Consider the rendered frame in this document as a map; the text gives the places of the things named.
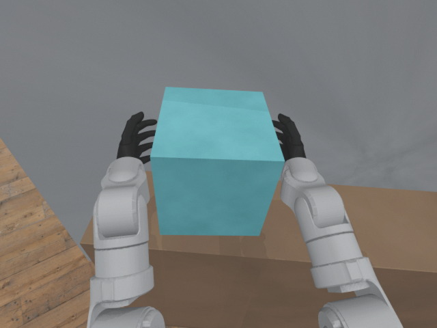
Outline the carton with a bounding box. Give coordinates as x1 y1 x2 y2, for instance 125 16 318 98
150 87 285 236

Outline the right robot upper arm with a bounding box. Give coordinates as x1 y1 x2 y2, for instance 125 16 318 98
318 294 401 328

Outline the robot right hand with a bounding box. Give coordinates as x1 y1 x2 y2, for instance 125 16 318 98
272 113 306 162

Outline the left robot upper arm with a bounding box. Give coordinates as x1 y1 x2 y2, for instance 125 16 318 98
91 306 165 328

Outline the robot right forearm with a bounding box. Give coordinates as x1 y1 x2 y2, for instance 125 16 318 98
280 157 403 328

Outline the pedestal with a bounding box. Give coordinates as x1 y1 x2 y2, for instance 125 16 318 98
80 171 437 328

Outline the robot left hand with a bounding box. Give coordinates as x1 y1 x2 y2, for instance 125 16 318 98
117 111 157 164

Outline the robot left forearm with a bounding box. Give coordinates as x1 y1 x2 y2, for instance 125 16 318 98
87 156 154 328

